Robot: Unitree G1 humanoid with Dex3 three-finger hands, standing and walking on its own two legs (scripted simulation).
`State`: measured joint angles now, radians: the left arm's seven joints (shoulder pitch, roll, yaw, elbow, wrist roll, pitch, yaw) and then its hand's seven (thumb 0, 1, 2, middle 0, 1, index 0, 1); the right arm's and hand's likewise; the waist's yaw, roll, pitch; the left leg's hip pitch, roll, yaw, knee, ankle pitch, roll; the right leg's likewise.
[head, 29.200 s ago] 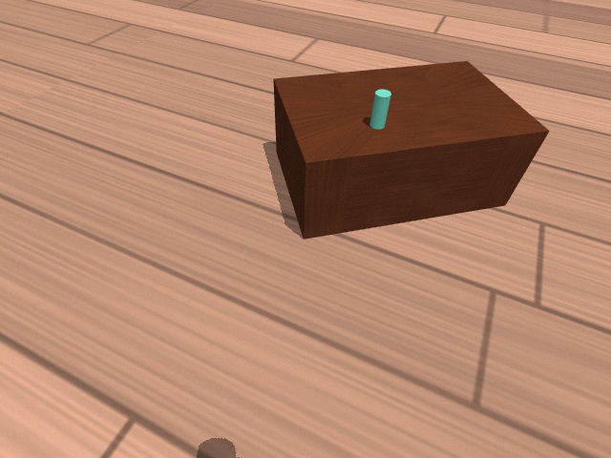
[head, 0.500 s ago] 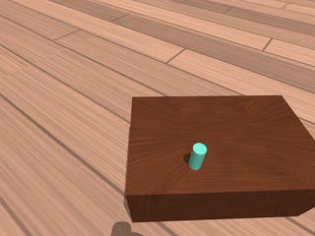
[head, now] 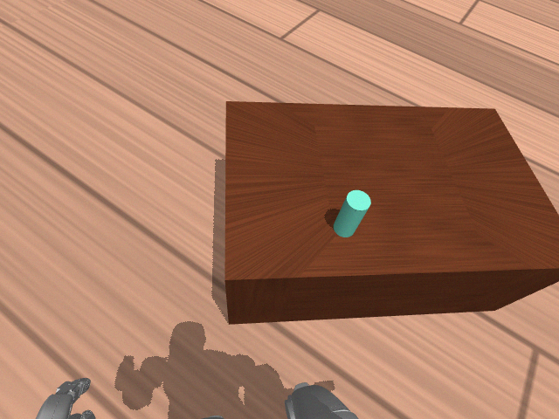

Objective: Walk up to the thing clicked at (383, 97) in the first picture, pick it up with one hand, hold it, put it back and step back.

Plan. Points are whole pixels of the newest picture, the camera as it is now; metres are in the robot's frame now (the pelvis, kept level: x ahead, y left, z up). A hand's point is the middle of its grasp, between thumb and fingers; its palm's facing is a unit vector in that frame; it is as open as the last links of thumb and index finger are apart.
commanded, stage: step back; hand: right
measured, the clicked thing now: (350, 214) +0.59 -0.24 -0.28
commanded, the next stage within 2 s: none
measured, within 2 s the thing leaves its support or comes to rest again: neither
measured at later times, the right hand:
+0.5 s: hand out of the picture +0.00 -0.28 -0.15, palm faces -0.01 +0.92 -0.39, open 7.4 cm
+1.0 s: hand out of the picture -0.12 -0.27 -0.13, palm faces +0.01 +0.90 -0.44, open 7.4 cm
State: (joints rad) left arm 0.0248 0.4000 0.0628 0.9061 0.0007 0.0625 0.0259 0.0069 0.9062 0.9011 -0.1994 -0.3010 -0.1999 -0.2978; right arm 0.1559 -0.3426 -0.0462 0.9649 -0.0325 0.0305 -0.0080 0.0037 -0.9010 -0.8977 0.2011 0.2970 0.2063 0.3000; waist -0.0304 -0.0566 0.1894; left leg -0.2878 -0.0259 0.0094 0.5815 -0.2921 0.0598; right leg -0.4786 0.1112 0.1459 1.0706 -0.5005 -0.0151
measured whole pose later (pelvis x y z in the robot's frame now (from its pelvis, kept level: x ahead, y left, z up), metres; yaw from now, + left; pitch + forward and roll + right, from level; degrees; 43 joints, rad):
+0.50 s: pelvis -0.09 +0.00 +0.00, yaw -2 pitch +0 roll +1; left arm 0.12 0.34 0.07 0.80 0.03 0.04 0.01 0.01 0.90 0.90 -0.20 -0.30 -0.20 -0.30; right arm 0.14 -0.41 -0.04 0.88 0.00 0.03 -0.02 0.00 -0.90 -0.90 0.20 0.30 0.21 0.30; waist 0.01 0.01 0.16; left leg -0.37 -0.09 -0.12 1.00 -0.52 -0.02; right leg -0.35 0.00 0.04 0.56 -0.21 -0.02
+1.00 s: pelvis -0.25 +0.00 -0.01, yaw -5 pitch -1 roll +0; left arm 0.20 0.42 0.09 0.85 0.02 0.06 0.00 0.01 0.91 0.90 -0.20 -0.30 -0.20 -0.30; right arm 0.08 -0.38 -0.04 0.80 -0.03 0.02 -0.01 0.00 -0.90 -0.90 0.20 0.30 0.21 0.30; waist 0.02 -0.04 0.18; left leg -0.43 0.05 0.02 0.63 -0.19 0.00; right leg -0.25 0.02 0.09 0.74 -0.46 0.03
